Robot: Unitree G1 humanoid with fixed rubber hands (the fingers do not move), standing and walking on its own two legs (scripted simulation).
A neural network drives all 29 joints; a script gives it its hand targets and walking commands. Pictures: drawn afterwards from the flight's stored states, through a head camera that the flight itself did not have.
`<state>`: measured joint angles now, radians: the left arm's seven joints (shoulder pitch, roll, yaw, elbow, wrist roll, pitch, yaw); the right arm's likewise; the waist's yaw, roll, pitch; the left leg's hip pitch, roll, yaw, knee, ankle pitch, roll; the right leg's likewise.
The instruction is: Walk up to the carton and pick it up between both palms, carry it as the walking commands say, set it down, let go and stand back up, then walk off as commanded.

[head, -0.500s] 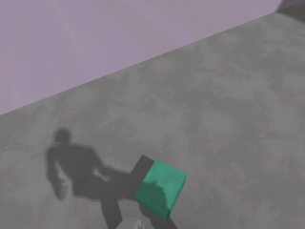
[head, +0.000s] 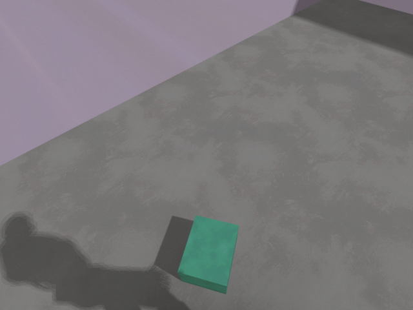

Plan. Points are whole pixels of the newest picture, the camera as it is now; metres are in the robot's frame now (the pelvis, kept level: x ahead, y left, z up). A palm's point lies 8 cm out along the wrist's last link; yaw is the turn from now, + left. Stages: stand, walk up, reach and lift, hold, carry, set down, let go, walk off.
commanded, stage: walk up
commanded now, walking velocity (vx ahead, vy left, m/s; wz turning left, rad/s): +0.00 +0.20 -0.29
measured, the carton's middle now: (210, 253) +0.44 +0.05 -0.68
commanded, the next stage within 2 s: none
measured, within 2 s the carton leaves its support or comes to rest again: neither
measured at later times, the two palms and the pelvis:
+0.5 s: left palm out of the picture +0.08 +0.37 -0.12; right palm out of the picture +0.00 -0.16 -0.09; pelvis -0.04 +0.11 +0.02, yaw -5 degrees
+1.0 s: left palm out of the picture -0.02 +0.32 -0.12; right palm out of the picture -0.09 -0.14 -0.12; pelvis -0.07 +0.10 +0.02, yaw -9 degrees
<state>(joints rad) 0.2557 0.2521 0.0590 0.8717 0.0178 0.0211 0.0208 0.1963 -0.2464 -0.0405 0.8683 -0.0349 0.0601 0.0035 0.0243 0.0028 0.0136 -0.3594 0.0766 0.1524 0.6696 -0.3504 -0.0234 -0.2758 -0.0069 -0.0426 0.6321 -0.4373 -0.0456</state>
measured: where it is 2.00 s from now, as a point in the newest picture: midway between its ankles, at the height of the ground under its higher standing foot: outside the picture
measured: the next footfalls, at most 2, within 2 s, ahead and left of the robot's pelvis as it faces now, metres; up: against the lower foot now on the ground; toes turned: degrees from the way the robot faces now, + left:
left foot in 0.32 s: +0.08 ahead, +0.23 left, +0.00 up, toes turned +1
right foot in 0.70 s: -0.09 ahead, -0.03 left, +0.00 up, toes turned -10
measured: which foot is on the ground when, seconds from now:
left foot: up 0.00-0.30, down 0.32-0.70, up 0.72-0.92, down 0.94-1.00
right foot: down 0.00-0.30, up 0.32-0.68, down 0.70-1.00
